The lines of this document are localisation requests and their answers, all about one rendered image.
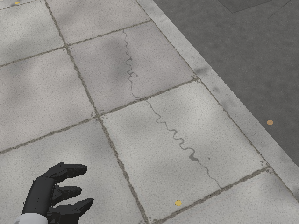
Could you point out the left robot hand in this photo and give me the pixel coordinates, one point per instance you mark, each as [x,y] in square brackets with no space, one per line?
[44,194]

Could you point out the robot left forearm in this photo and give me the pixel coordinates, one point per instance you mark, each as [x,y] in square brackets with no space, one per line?
[30,218]

